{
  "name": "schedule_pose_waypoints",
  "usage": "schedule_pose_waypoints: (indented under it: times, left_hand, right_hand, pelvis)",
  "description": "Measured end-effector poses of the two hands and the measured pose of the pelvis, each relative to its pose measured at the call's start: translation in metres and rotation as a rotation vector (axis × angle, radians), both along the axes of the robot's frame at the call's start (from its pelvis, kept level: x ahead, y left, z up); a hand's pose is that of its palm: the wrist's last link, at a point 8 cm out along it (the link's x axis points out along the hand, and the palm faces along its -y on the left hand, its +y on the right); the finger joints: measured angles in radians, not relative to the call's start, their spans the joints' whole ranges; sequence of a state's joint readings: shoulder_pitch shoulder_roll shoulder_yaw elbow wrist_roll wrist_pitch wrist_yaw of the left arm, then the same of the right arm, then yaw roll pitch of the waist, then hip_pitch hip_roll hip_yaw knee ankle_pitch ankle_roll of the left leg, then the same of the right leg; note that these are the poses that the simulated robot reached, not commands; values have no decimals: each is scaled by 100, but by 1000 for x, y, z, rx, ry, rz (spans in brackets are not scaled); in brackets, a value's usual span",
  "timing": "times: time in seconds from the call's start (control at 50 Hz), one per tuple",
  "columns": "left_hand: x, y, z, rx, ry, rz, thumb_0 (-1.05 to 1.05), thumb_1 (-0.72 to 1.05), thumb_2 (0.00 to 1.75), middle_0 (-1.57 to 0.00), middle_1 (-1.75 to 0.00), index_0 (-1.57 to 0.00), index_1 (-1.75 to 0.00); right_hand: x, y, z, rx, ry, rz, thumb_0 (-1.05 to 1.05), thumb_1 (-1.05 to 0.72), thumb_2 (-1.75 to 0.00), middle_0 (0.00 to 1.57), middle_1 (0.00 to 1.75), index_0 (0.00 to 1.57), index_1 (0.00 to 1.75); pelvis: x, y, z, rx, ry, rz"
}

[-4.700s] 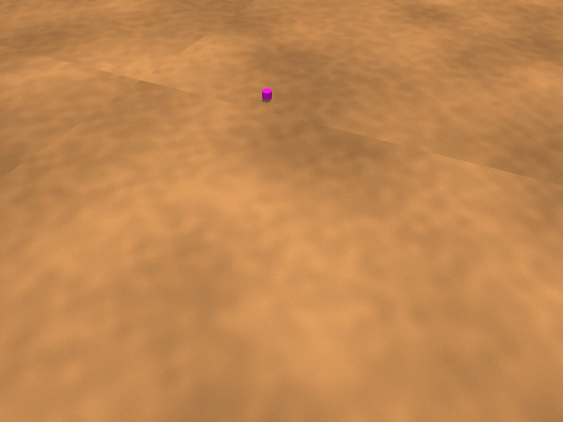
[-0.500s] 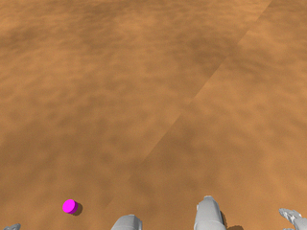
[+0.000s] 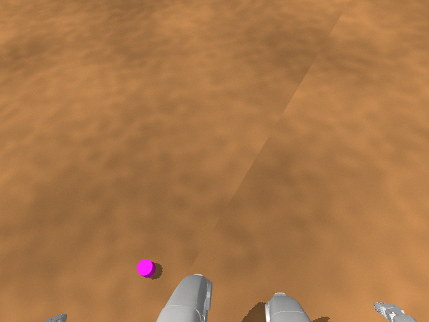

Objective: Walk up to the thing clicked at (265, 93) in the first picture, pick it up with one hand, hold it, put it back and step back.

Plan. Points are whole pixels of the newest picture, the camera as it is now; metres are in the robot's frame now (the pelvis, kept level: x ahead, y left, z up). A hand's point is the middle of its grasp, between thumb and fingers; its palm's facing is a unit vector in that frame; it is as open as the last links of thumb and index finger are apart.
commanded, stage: walk up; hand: left
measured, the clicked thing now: (146, 268) +0.36 +0.37 -0.72
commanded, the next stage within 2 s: none
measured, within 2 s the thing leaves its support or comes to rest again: neither
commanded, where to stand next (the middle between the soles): -0.04 +0.18 m, yaw -6 degrees
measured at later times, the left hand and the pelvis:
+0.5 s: hand out of the picture -0.05 +0.49 -0.15, palm faces -0.14 -0.88 -0.45, open 7.4 cm; pelvis -0.12 +0.21 -0.01, yaw -7 degrees
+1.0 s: hand out of the picture +0.01 +0.52 -0.14, palm faces -0.22 -0.92 -0.34, open 7.4 cm; pelvis -0.10 +0.26 +0.02, yaw -11 degrees
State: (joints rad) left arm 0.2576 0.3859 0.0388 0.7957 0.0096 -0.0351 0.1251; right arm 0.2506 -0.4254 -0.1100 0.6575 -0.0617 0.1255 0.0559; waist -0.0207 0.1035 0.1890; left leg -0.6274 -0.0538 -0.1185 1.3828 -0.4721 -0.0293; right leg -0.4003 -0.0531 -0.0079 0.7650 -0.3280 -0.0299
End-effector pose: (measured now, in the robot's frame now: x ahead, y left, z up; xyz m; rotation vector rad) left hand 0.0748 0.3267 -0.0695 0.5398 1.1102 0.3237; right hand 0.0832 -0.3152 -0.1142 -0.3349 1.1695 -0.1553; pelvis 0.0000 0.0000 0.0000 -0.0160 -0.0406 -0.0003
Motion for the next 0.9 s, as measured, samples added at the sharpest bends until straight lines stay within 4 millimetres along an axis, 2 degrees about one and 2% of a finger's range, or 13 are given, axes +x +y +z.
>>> schedule_pose_waypoints:
  times: [0.08, 0.16, 0.22, 0.28, 0.36, 0.42, 0.5, 0.56, 0.62, 0.68, 0.76, 0.84, 0.9]
  left_hand:
    - [-10, 49, 9, 33, -38, -36, 1, 89, 90, -21, -30, -21, -30]
    - [-21, 115, 0, 67, -58, -64, 1, 89, 90, -21, -30, -21, -30]
    - [-33, 168, -17, 86, -62, -49, 1, 89, 90, -21, -30, -21, -30]
    - [-51, 197, -26, 81, -26, 1, 1, 90, 90, -20, -30, -21, -30]
    - [-75, 207, -28, 9, 17, 9, 1, 90, 90, -20, -30, -21, -30]
    - [-97, 205, -30, -54, 73, -9, 1, 90, 90, -20, -30, -21, -30]
    - [-120, 199, -35, -117, 142, -63, 1, 90, 90, -20, -30, -21, -30]
    - [-129, 195, -38, -147, 163, -85, 1, 90, 90, -20, -30, -21, -30]
    - [-136, 193, -33, -185, 130, -91, 1, 90, 90, -20, -30, -21, -30]
    - [-140, 196, -27, -207, 117, -81, 1, 90, 90, -20, -30, -21, -30]
    - [-137, 209, -24, -221, 120, -79, 1, 90, 90, -20, -30, -21, -30]
    - [-118, 232, -36, -225, 126, -93, 1, 90, 90, -20, -30, -21, -30]
    - [-97, 240, -45, -221, 129, -114, 1, 90, 90, -20, -30, -21, -30]
  right_hand:
    - [4, 29, 1, -14, -76, 13, 1, -90, -90, 20, 30, 20, 30]
    - [-6, 68, -5, -55, -113, 18, 1, -90, -90, 20, 30, 20, 30]
    - [-30, 107, -9, -78, -102, 15, 0, -91, -90, 20, 30, 20, 30]
    - [-69, 145, -7, -54, -56, -8, 0, -91, -90, 20, 30, 20, 30]
    - [-117, 184, 2, -26, 34, -55, 1, -90, -90, 20, 30, 20, 30]
    - [-141, 200, 3, -17, 46, -69, 1, -90, -90, 20, 30, 20, 30]
    - [-168, 207, 1, -34, 22, -111, 1, -90, -89, 21, 30, 21, 30]
    - [-188, 207, 2, -53, 9, -145, 1, -90, -89, 21, 30, 21, 30]
    - [-203, 209, 12, -65, 31, -161, 1, -90, -90, 20, 30, 20, 30]
    - [-207, 208, 27, -82, 37, -162, 1, -90, -90, 20, 30, 20, 30]
    - [-201, 208, 41, -123, 14, -165, 1, -90, -90, 20, 30, 20, 30]
    - [-191, 217, 45, -166, -21, -174, 1, -90, -90, 20, 30, 20, 30]
    - [-192, 229, 47, -188, -45, -193, 1, -90, -90, 20, 30, 20, 30]
  pelvis:
    - [-20, 44, -6, 14, 6, -9]
    - [-43, 96, -24, -7, 9, -2]
    - [-65, 131, -35, 51, -29, -35]
    - [-80, 154, -31, -8, -29, -38]
    - [-98, 173, -13, -10, 9, -37]
    - [-109, 190, -6, -2, 23, -57]
    - [-119, 206, -7, 18, 30, -118]
    - [-128, 210, -6, 6, 18, -141]
    - [-129, 211, 2, 3, 12, -141]
    - [-126, 217, 11, 24, 6, -164]
    - [-119, 232, 16, 13, -1, -162]
    - [-108, 250, 8, 13, -11, -154]
    - [-105, 258, 4, 34, -26, -175]
